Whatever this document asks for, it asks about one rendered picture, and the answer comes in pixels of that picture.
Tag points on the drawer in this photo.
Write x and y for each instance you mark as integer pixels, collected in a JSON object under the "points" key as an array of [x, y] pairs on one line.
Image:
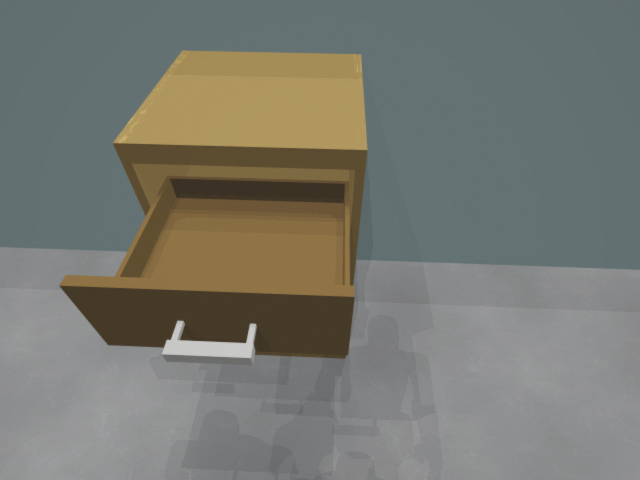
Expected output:
{"points": [[223, 253]]}

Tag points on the cabinet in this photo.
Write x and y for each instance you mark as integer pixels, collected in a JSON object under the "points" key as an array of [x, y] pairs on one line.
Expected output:
{"points": [[264, 115]]}

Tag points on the handle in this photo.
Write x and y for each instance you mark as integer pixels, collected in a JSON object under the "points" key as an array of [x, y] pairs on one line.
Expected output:
{"points": [[176, 350]]}

